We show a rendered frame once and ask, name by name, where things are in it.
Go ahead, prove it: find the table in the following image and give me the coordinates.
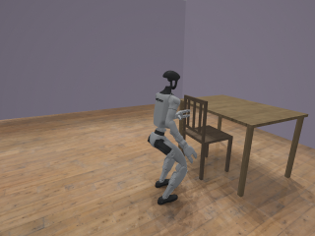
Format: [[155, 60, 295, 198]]
[[178, 94, 308, 198]]

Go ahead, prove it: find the robot right forearm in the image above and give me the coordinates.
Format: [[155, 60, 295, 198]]
[[168, 120, 188, 148]]

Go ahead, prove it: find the right robot hand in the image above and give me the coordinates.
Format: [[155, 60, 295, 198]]
[[183, 146, 197, 164]]

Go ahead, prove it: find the robot right thigh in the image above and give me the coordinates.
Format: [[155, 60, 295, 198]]
[[157, 140, 187, 173]]

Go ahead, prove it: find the chair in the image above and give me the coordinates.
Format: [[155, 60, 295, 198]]
[[181, 94, 233, 180]]

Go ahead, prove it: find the left robot hand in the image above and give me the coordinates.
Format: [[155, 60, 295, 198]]
[[176, 109, 191, 120]]

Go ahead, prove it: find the right robot upper arm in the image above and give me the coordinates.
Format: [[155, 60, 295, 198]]
[[164, 95, 181, 129]]

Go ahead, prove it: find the robot left foot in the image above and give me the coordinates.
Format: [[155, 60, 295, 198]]
[[155, 179, 170, 188]]

